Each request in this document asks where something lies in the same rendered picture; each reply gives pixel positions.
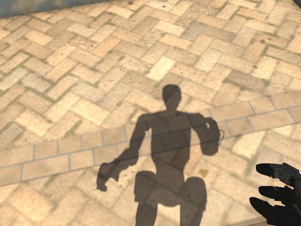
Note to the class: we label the robot right hand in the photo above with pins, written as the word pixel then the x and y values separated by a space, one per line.
pixel 278 215

